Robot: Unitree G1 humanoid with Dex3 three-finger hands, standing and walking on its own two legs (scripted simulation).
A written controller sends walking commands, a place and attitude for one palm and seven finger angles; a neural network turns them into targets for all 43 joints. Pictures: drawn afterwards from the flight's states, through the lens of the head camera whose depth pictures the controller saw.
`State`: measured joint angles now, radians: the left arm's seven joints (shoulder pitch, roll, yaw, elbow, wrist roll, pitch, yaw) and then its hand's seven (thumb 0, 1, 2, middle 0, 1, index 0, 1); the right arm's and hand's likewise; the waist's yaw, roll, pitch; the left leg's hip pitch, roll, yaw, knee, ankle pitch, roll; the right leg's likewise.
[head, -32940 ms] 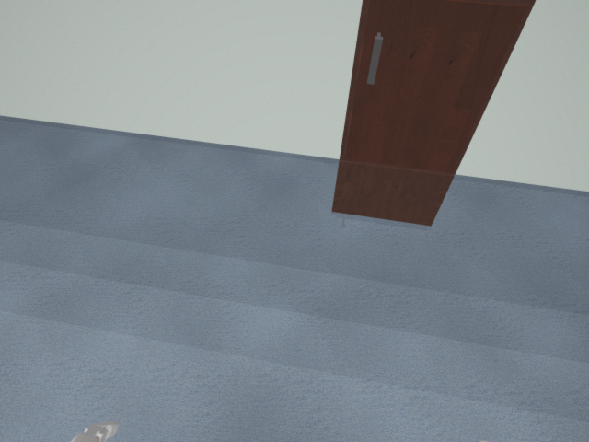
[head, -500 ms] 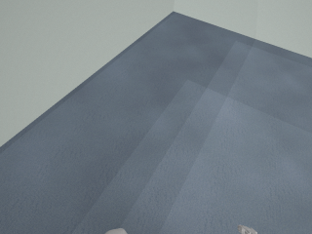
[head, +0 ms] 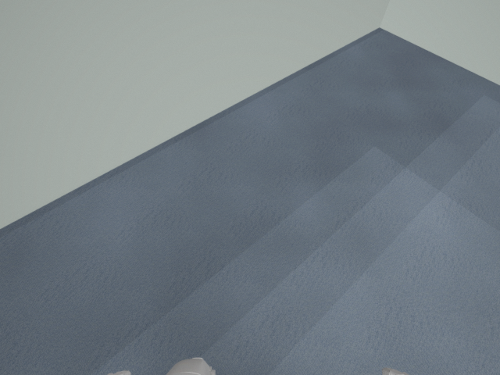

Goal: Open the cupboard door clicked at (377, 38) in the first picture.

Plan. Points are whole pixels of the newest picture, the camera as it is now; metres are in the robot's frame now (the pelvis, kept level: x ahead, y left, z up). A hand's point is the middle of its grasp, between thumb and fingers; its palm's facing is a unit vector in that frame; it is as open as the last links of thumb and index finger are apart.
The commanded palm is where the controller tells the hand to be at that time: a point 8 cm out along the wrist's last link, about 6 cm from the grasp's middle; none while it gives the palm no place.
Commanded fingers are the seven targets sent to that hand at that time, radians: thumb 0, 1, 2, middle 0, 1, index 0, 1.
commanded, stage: turn to face it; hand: left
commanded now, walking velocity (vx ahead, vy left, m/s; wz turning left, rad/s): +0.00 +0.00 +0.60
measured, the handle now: out of the picture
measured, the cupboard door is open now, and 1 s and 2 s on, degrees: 44 44 44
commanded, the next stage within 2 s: none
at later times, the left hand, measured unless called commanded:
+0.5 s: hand out of the picture +0.05 +0.19 -0.15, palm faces +0.29 -0.91 -0.30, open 7.4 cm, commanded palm none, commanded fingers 0.00 0.90 0.90 -0.20 -0.30 -0.20 -0.30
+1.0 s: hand out of the picture -0.03 +0.19 -0.16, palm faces +0.57 -0.77 -0.26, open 7.4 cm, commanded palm none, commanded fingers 0.00 0.90 0.90 -0.20 -0.30 -0.20 -0.30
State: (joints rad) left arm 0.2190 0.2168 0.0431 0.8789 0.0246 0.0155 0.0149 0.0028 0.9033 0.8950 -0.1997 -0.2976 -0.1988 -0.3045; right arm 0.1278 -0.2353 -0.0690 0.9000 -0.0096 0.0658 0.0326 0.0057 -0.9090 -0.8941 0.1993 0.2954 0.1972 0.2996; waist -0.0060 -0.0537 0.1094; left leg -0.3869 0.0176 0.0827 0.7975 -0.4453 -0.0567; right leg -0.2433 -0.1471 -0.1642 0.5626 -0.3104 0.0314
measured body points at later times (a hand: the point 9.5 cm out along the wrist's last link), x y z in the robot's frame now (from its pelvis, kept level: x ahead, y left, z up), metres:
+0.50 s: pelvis +0.01 -0.05 +0.00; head +0.05 -0.05 +0.44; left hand +0.03 +0.23 -0.13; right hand +0.15 -0.28 -0.15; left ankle -0.03 +0.09 -0.67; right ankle +0.04 -0.16 -0.74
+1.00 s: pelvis +0.01 -0.05 +0.00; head +0.05 -0.01 +0.45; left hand -0.06 +0.23 -0.14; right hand +0.23 -0.21 -0.14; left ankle -0.04 +0.07 -0.74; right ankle +0.09 -0.17 -0.70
